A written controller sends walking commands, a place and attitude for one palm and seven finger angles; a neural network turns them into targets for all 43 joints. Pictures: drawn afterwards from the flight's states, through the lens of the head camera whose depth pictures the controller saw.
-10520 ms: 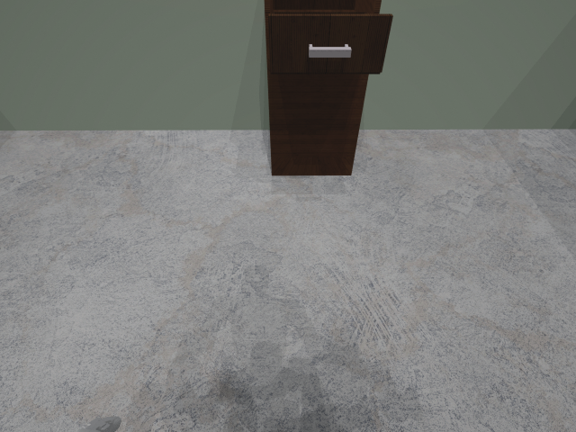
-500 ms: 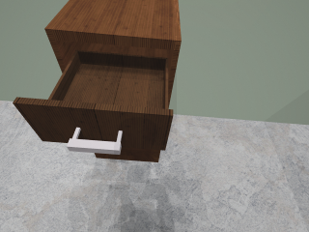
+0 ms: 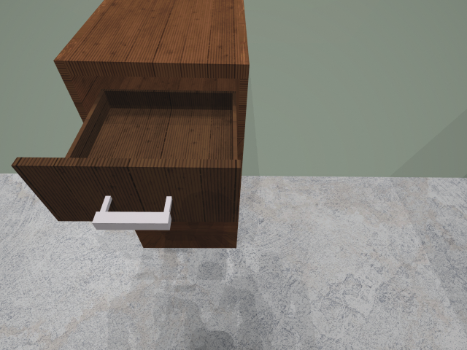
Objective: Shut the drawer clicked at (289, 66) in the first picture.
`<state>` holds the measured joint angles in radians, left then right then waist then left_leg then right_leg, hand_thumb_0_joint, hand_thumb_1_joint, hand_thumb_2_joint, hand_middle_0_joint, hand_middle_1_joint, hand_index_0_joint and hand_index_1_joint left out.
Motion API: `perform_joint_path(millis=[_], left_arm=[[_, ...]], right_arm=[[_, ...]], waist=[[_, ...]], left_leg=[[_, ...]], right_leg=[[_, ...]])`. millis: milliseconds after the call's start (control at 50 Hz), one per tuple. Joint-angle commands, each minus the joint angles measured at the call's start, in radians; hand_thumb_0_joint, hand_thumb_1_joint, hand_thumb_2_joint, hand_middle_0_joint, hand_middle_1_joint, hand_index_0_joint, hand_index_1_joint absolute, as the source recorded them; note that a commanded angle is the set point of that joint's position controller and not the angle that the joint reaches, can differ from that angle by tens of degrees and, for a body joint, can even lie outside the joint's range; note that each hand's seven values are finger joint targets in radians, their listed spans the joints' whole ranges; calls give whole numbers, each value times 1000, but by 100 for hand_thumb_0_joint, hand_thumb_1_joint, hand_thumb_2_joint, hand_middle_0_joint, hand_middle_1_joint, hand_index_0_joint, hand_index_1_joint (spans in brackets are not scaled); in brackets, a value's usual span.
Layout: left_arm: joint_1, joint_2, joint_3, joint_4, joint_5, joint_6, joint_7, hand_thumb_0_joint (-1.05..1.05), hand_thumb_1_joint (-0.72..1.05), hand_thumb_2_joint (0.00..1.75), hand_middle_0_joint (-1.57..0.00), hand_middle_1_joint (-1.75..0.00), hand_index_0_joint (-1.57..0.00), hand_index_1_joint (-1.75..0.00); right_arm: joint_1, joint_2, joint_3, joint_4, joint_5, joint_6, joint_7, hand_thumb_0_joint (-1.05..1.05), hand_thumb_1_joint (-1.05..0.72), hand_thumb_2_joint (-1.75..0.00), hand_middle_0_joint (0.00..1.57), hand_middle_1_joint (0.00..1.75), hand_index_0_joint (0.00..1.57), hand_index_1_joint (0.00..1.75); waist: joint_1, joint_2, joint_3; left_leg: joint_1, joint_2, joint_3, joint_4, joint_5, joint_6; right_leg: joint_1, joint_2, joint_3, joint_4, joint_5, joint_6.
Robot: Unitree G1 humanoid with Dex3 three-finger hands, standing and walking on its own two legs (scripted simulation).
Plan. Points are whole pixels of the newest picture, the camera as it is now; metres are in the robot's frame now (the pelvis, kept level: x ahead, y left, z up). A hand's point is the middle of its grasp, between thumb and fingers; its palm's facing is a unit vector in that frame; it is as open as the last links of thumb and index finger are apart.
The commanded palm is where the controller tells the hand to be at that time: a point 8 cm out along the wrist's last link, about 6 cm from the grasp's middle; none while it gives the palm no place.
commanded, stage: come to a stop and stand still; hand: left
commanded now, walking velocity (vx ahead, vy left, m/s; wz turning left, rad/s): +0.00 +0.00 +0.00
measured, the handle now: (135, 211) +0.35 +0.20 +0.02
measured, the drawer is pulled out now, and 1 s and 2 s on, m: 0.28 0.28 0.28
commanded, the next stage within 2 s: look again from close up in 0.02 s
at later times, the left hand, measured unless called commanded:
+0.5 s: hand out of the picture +0.01 +0.18 -0.18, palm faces +0.04 -0.98 -0.20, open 7.4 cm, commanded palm none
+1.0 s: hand (146, 290) +0.21 +0.15 +0.02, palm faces +0.10 -1.00 -0.02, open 6.7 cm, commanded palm +0.10 +0.21 -0.04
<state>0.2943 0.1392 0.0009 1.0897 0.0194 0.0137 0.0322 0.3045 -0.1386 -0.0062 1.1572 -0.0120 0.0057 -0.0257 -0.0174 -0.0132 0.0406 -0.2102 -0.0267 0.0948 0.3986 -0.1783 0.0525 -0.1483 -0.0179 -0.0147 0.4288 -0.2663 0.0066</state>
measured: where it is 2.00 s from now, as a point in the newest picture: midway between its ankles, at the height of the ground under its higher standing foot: outside the picture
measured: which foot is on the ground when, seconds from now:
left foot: down 0.00-1.00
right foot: down 0.00-1.00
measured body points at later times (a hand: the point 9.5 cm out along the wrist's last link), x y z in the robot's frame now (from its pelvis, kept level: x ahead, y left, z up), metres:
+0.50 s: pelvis +0.01 +0.01 -0.01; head +0.02 +0.00 +0.44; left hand +0.01 +0.23 -0.16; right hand +0.04 -0.22 -0.17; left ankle +0.03 +0.08 -0.74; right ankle -0.02 -0.12 -0.74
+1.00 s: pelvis +0.00 -0.01 -0.03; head +0.00 -0.02 +0.42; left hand +0.20 +0.20 +0.03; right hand +0.18 -0.25 -0.11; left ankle +0.03 +0.08 -0.74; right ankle -0.02 -0.12 -0.74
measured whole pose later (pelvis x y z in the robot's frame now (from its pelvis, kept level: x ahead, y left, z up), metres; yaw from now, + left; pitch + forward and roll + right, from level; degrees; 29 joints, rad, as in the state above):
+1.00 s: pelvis +0.00 -0.01 -0.03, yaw +2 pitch +6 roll +0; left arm 0.44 0.13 0.05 0.01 -0.17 -0.35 -0.09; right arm 0.20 -0.22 -0.03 0.69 0.01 -0.24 0.00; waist -0.03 0.02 -0.13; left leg -0.50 -0.02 0.07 0.73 -0.33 0.04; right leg -0.42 -0.02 -0.03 0.75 -0.42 -0.01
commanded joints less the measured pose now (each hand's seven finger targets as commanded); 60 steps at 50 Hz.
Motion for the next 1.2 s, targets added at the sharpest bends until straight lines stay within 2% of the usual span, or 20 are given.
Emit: perform_joint_path(millis=[0,80,100,140,260,340,680,700,720,740,760,780,800,840,920,940,980,1060,1120,1180], left_arm=[[77,83,16,-19,-5,-21,9,0,90,90,-20,-30,-20,-30],[91,72,15,-12,-4,-23,11,0,90,90,-20,-30,-20,-30],[126,96,0,8,11,-50,43,0,90,90,-20,-30,-20,-30],[52,125,9,-59,-1,-53,25,0,90,90,-20,-30,-20,-30],[80,86,1,-59,-6,-56,19,0,90,90,-20,-30,-20,-30],[87,76,-4,-53,-6,-47,15,0,90,90,-20,-30,-20,-30],[76,118,2,-43,-7,-44,12,0,90,90,-20,-30,-20,-30],[123,123,1,-24,8,-53,47,0,90,90,-20,-30,-20,-30],[-605,367,155,-1619,-187,-246,48,0,90,90,-22,-32,-22,-32],[-129,274,122,-1391,-115,-195,75,0,90,90,-24,-34,-24,-34],[-66,204,61,-1298,-129,-142,126,0,90,90,-26,-37,-26,-37],[238,-41,-85,-1058,-125,-45,115,0,90,90,-28,-39,-28,-39],[86,-56,-112,-1276,-167,-67,97,0,90,90,-30,-41,-30,-41],[140,-3,-51,-1240,-149,-154,65,0,90,90,-34,-45,-34,-45],[527,-46,33,-998,-205,-363,-132,0,90,90,-42,-54,-42,-54],[548,-41,39,-1013,-224,-433,-202,0,90,90,-44,-56,-44,-56],[553,51,138,-1012,-254,-523,-305,0,90,90,-48,-60,-48,-60],[352,203,244,-1303,-243,-494,-277,0,90,90,-56,-69,-56,-69],[223,185,244,-1547,-268,-563,-188,0,90,90,-62,-75,-62,-75],[73,180,182,-1634,-274,-663,-179,0,90,90,-68,-82,-68,-82]], right_arm=[[40,-88,-16,-29,1,-17,-5,0,-90,-90,20,30,20,30],[54,-79,-18,-21,2,-18,-7,0,-90,-90,20,30,20,30],[-42,-113,-5,-102,6,-36,4,0,-90,-90,20,30,20,30],[29,-85,-12,-115,-6,-20,16,0,-90,-90,20,30,20,30],[47,-87,0,-131,-4,-38,8,0,-90,-90,20,30,20,30],[38,-110,1,-123,1,-38,6,0,-90,-90,20,30,20,30],[-19,-134,4,-84,3,-49,-1,0,-90,-90,20,30,20,30],[-76,-157,0,-156,11,-45,4,0,-90,-90,20,30,20,30],[-35,-315,-44,-509,54,-183,-23,0,-90,-90,20,30,20,30],[-111,-204,9,-449,46,-287,-53,0,-90,-90,20,30,20,30],[-102,-214,-11,-383,43,-315,-60,0,-90,-90,20,30,20,30],[-53,-170,-9,-364,50,-312,-37,0,-90,-90,20,30,20,30],[-71,-204,-16,-454,48,-319,-23,0,-90,-90,20,30,20,30],[-104,-223,-40,-505,27,-339,-23,0,-90,-90,20,30,20,30],[-174,-224,-75,-605,21,-288,16,0,-90,-90,20,30,20,30],[-201,-228,-85,-634,20,-283,28,0,-90,-90,20,30,20,30],[-230,-234,-99,-689,28,-270,47,0,-90,-90,20,30,20,30],[-253,-212,-83,-791,33,-224,20,0,-90,-90,20,30,20,30],[-189,-168,-72,-811,29,-224,-4,0,-90,-90,20,30,20,30],[-141,-174,-60,-770,31,-244,-26,0,-90,-90,20,30,20,30]], waist=[[12,15,45],[10,7,45],[42,20,58],[-20,42,21],[5,10,-5],[11,-17,82],[22,-1,-9],[42,-5,38],[-84,182,-483],[31,342,-473],[-1,288,-387],[-18,225,-236],[-24,188,-125],[-31,19,-45],[51,-352,-67],[66,-351,-87],[86,-172,-139],[95,131,-265],[53,194,-354],[-27,152,-308]], left_leg=[[22,126,-168,-109,-61,-20],[24,128,-162,-101,-49,-20],[-53,137,-135,104,85,-40],[-47,81,-128,78,-142,-35],[-60,106,-178,31,42,0],[-83,113,-188,-16,-27,9],[40,117,-156,-7,198,5],[-6,141,-151,151,260,-21],[295,45,-157,52,357,-43],[422,117,-171,11,499,-68],[291,110,-178,-13,458,-112],[229,113,-188,-28,371,-87],[121,104,-197,-10,288,-77],[-26,70,-180,90,88,-52],[-276,49,-132,274,90,-58],[-324,42,-115,312,77,-64],[-342,25,-89,363,51,-73],[-374,10,-56,418,-57,-48],[-330,26,-85,469,-75,-26],[-386,36,-109,549,-147,-16]], right_leg=[[-108,-82,78,-92,9,-30],[-115,-81,74,-92,16,-30],[-94,-109,80,-96,162,-37],[-174,-125,120,-103,-228,-78],[-82,-74,53,-9,29,-68],[-107,-64,48,-19,-19,-53],[-21,-91,49,-39,161,-31],[-89,-117,94,-67,302,-25],[-69,-16,-41,55,337,-42],[-128,11,-44,160,115,-53],[-166,17,-58,197,-31,-41],[-258,13,-55,195,-80,-29],[-252,3,-67,175,-61,-27],[-297,18,-93,106,-31,-30],[-386,47,-129,250,87,-24],[-409,44,-121,298,114,-24],[-412,25,-91,353,136,-39],[-433,23,-43,410,11,-44],[-473,32,-2,399,-53,-43],[-577,35,67,358,-186,-36]])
